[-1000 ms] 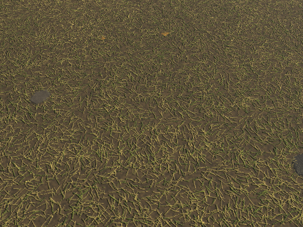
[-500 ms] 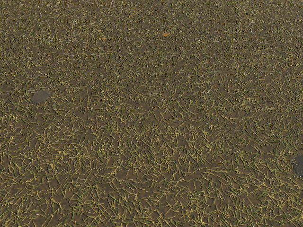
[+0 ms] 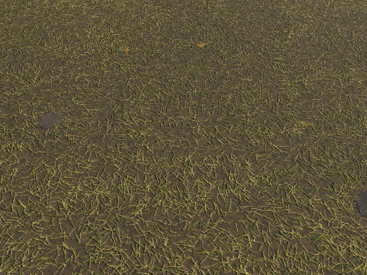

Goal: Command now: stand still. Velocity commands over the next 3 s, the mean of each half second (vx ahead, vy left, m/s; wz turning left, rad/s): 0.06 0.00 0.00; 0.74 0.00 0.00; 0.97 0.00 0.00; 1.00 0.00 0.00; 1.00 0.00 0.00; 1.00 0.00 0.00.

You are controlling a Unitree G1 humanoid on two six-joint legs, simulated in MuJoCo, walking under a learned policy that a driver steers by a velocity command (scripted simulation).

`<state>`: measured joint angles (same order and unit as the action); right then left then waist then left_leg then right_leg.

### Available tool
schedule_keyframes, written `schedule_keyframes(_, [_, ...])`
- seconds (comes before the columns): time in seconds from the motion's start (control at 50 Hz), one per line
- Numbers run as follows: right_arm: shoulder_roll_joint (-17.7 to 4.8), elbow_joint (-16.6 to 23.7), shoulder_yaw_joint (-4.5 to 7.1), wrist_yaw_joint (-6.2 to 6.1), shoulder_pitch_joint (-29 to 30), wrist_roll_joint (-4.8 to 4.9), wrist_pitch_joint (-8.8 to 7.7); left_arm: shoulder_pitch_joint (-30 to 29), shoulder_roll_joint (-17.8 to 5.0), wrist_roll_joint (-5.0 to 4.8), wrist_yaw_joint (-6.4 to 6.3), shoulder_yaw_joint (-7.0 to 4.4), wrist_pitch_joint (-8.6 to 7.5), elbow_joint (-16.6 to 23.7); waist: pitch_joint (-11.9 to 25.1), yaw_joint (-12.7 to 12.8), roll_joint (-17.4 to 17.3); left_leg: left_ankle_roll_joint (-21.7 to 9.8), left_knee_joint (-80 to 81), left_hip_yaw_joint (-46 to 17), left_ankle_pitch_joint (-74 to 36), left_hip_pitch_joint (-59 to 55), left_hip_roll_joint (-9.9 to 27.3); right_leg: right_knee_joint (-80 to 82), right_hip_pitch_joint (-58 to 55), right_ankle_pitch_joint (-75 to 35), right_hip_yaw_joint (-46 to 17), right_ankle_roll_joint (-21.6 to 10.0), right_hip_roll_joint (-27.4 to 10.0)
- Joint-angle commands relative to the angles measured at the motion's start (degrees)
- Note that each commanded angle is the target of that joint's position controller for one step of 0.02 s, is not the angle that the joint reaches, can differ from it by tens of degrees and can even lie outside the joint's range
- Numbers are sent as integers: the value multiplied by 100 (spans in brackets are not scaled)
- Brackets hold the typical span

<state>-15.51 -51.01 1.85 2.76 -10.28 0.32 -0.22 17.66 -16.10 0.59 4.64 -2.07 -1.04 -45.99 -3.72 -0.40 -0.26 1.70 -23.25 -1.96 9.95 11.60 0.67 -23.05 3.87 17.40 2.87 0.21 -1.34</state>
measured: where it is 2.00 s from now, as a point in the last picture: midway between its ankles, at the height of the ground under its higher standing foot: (193, 153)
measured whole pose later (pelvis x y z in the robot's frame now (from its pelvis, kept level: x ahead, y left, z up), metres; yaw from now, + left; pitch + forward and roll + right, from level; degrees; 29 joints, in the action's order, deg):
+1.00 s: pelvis +0.25 +0.04 -0.03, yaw +0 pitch +0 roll +2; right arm -14.1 -61.1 2.6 -0.8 -29.0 -1.3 -7.1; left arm -0.3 -16.6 1.4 4.3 -4.3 -1.9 -46.2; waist -0.3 -4.5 1.9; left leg -1.6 -19.1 3.2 29.0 -9.6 -3.4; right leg -34.4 36.9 -21.6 -0.4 -3.7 -6.1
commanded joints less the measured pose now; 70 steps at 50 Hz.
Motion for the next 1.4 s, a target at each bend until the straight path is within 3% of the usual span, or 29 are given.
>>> schedule_keyframes(0.02, [-651, 186, 143, -9, -40, 3, -34, 333, -697, 1, -20, -174, -20, 172, 174, 2, 37, -57, 247, 238, -944, -510, -120, 505, 474, -1272, 61, 58, 17])
schedule_keyframes(0.38, [-416, -422, 103, 37, -359, -16, 140, 869, -328, 39, -40, -69, 186, -510, -18, -15, 60, -94, 494, 281, -1010, -667, -169, 807, 367, -1298, 123, 138, 82])
schedule_keyframes(0.42, [-893, -477, 332, -62, -660, -216, 101, 1360, -782, 298, -195, -258, 205, -707, -398, 64, 307, -354, 240, 287, 2198, -154, -226, 1093, 599, 1894, -263, -415, -222])
schedule_keyframes(0.44, [-827, -350, 350, -134, -373, -352, -5, 1477, -811, 408, -313, -286, 116, -668, -744, 236, 394, -478, -180, 176, 2636, 611, -176, 1177, 607, 2632, -720, -762, -606])
schedule_keyframes(0.48, [22, 104, 135, -326, 462, -559, -255, 1396, -408, 371, -553, -131, -189, -602, -763, 450, 1081, -358, -1561, 321, 1017, 1834, -74, 1630, -112, 2269, -1997, -1528, -2073])
schedule_keyframes(0.5, [270, 265, 61, -385, 664, -548, -373, 1182, 1, 368, -604, 19, -352, -425, -679, 478, 955, -416, -2335, -71, 1520, 2002, 123, 1845, -36, 1807, -2247, -1632, -2381])
schedule_keyframes(0.56, [20, 203, 122, -322, -108, -420, -577, 109, -539, 108, -674, -42, -490, -79, -567, -101, 685, -443, -1572, 641, 1559, 199, -127, 1641, 1027, 1580, -861, -1101, -1395])
schedule_keyframes(0.6, [-1, 18, 134, -148, -582, -317, -741, 171, -857, 214, -634, -105, -316, -123, -481, -223, 394, -404, -701, 1067, 426, -820, -456, 678, 1446, 1471, -470, -1205, -1069])
schedule_keyframes(0.62, [-447, -333, 304, -56, -1491, -31, -433, 156, -1167, -194, -486, -321, -217, -358, -5, -637, 920, -516, -410, 1028, 612, -1674, -492, -253, 1744, 471, -265, -970, -672])
schedule_keyframes(0.64, [-977, -523, 453, -102, -2553, -173, -330, -62, -699, -186, -408, -198, -204, -202, 327, -1176, -399, -755, 359, -654, 1783, -2670, 600, -2599, 2732, -272, 315, -723, -285])
schedule_keyframes(0.66, [-1492, -420, 494, -96, -2682, -167, -362, -227, 1, -86, -368, -69, -241, 79, 198, -956, -1423, -1307, 1090, -3287, 2549, -2635, 1819, -4338, 4168, 1322, -129, -607, 294])
schedule_keyframes(0.68, [-1383, -507, 491, -114, -2388, -99, -337, -680, 64, -34, -334, -43, -239, 305, -290, -762, -904, -1834, 1375, -3720, 2814, -1796, 2129, -4894, 4715, 848, -724, -653, -87])
schedule_keyframes(0.72, [-691, -150, 315, -75, -1295, -46, -405, -609, -270, -18, -280, -139, -251, 137, -502, -238, -242, -1566, 1383, -2478, 2373, -1032, 1749, -4338, 4416, -275, -866, -556, -703])
schedule_keyframes(0.76, [-627, -181, 289, -200, -1084, -88, -517, -776, -384, 155, -259, -175, -203, 112, -409, -185, -425, -1409, 1738, -1727, 1747, -795, 1346, -3594, 3910, -637, -635, -217, -738])
schedule_keyframes(0.82, [-442, -635, 228, -283, -1691, -174, -745, -1371, -454, 89, -233, -292, -128, 196, -643, -190, -111, -1376, 1674, -1083, 664, -1259, 1154, -2883, 4502, -1736, -844, -16, -733])
schedule_keyframes(0.92, [-536, -631, 201, -377, -1364, -57, -863, -1789, -310, 58, -11, -278, -169, 154, -415, -55, -249, -1188, 1470, -180, 706, -58, 807, -1375, 2696, -4257, -396, -254, -463])
schedule_keyframes(1.06, [-751, -952, 167, -520, -2395, -389, -566, -2984, -433, 220, -102, -232, -248, 479, -996, -688, 92, -1182, 45, -86, -1126, -2036, 969, -21, 3531, -3181, -69, -501, -528])
schedule_keyframes(1.1, [-869, -964, 159, -575, -2257, -424, -461, -1771, -430, 237, -218, -245, -310, 90, -274, -194, -46, -1132, -1477, 113, -2866, -2384, 795, 491, 2289, -3318, 30, -624, -436])
schedule_keyframes(1.14, [-820, -962, 206, -577, -1893, -317, -335, 718, -813, 303, -318, -437, -343, -815, 737, 894, 230, -1131, -4648, 244, -3060, -1353, 469, 594, -400, -3314, 34, -784, -301])
schedule_keyframes(1.16, [-699, -866, 256, -473, -1342, -179, -413, 1537, -1190, 323, -310, -587, -293, -1152, 1128, 1319, 894, -992, -7464, 340, 439, 503, -289, 121, -2002, -3280, -401, -1082, -793])
schedule_keyframes(1.18, [-71, -517, 104, -456, -1560, -84, -599, 1812, -1538, 380, -229, -535, -329, -1232, 1450, 785, 1747, -1070, -8972, -466, 3476, 2914, -505, -2404, -3589, -6019, -715, -704, -1365])
schedule_keyframes(1.2, [-407, -398, 114, -494, -1572, 254, -729, 2211, -1440, 261, -208, -559, -364, -1210, 2360, 1181, 1821, -1082, -8469, -760, 2661, 4345, -446, -1928, -4878, -5324, -1936, -1229, -2054])
schedule_keyframes(1.22, [-439, -243, 46, -489, -1089, 226, -748, 1802, -1509, 261, -329, -631, -333, -1241, 2274, 1074, 1771, -960, -8086, -323, 1863, 4975, -154, -367, -4161, -1315, -3158, -1750, -2465])
schedule_keyframes(1.24, [-753, -186, 134, -414, -232, -54, -729, 927, -610, 231, -385, -383, -419, -1040, 1218, 835, 311, -931, -6679, -415, 736, 4369, 353, 454, -2472, 14, -2698, -1287, -1851])
schedule_keyframes(1.26, [-553, -225, 113, -321, -346, -147, -657, 529, -665, 303, -451, -351, -476, -1040, 862, 446, 759, -814, -6634, -412, 579, 3872, 369, 485, -1385, -33, -3031, -1455, -2031])
schedule_keyframes(1.28, [-384, -227, 75, -203, -324, -370, -508, 491, -460, 262, -485, -241, -544, -1163, 391, 66, 134, -611, -5768, -413, 589, 3201, 582, 619, -110, -842, -2642, -1422, -1804])
schedule_keyframes(1.3, [-152, -154, 20, -89, -181, -443, -354, 439, -344, 139, -495, -175, -608, -1221, -5, -161, 208, -442, -5114, -372, 638, 2733, 720, 933, 850, -757, -2249, -1369, -1634])
schedule_keyframes(1.38, [57, 357, -198, 40, 603, -273, -335, 106, -448, 5, -430, -157, -705, -1130, -499, -394, 697, -426, -2531, 150, -752, 1766, 794, 1536, 1849, -2295, -877, -1224, -922])
schedule_keyframes(1.4, [-73, 387, -201, 17, 911, -191, -359, 268, -398, -25, -419, -164, -707, -1150, -561, -244, 392, -488, -2207, 434, -859, 1455, 627, 1798, 1745, -2447, -717, -1214, -857])
Next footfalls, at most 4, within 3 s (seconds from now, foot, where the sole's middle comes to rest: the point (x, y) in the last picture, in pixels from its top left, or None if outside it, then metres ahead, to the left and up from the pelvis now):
1.16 right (219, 274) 0.55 -0.10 -0.93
1.54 left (179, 185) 0.96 0.06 -0.93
2.02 right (203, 116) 1.41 -0.08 -0.93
2.48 left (175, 66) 1.86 0.08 -0.93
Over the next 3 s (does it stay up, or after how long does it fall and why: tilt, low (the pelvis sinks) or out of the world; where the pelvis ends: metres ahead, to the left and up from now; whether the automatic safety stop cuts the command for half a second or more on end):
stays up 2.16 -0.01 -0.18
